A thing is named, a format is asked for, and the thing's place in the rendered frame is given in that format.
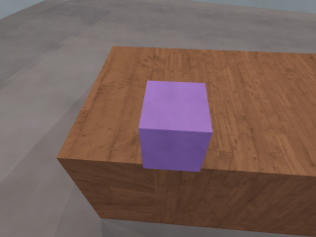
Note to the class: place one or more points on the pedestal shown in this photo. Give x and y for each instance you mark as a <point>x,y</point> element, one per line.
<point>259,170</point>

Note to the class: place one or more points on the carton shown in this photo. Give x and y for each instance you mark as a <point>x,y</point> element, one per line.
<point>175,126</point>

